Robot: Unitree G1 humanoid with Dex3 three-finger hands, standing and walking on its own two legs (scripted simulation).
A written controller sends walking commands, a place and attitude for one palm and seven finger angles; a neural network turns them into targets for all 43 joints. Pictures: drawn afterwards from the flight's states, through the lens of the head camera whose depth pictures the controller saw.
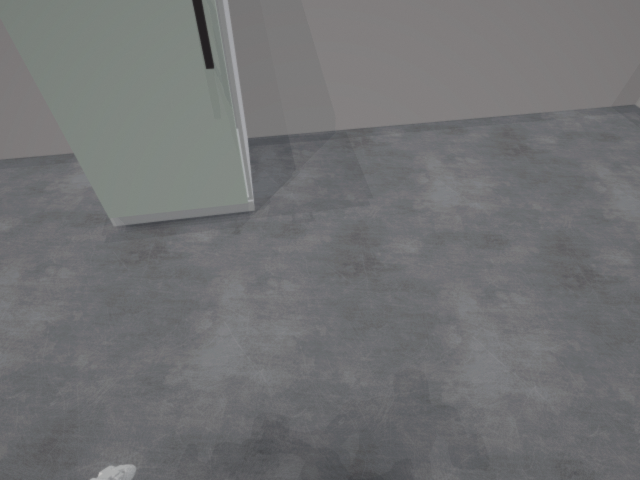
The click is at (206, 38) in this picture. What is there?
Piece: fridge door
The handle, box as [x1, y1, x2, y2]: [192, 0, 213, 68]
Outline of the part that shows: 192,0 206,68 213,68 201,0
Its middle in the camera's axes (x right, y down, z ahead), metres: -0.35 -0.64 +1.12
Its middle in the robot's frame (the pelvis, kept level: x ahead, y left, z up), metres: +1.26 +0.43 +0.08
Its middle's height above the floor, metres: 0.85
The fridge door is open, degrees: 0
